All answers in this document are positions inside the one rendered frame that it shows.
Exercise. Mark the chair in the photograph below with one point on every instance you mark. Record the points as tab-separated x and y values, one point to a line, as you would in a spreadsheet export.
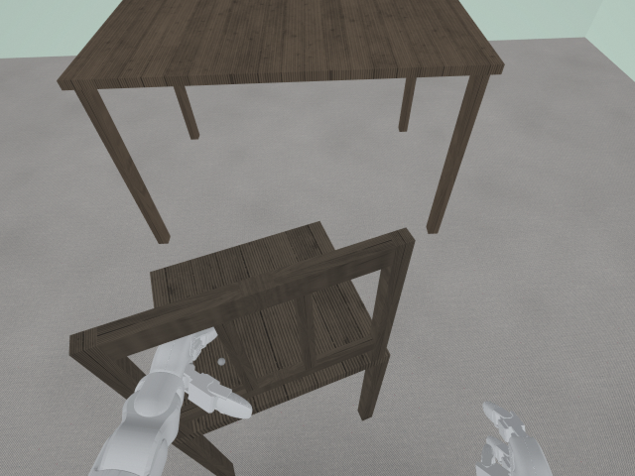
288	320

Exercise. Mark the right robot hand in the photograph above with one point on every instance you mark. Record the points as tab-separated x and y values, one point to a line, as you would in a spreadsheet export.
523	456

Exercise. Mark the table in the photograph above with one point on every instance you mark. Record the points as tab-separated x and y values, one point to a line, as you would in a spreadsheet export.
159	43

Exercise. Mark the left robot hand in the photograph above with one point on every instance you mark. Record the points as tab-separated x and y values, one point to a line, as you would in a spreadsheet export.
204	391

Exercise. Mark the left robot forearm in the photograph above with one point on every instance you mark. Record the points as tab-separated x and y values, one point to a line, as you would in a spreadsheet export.
150	423

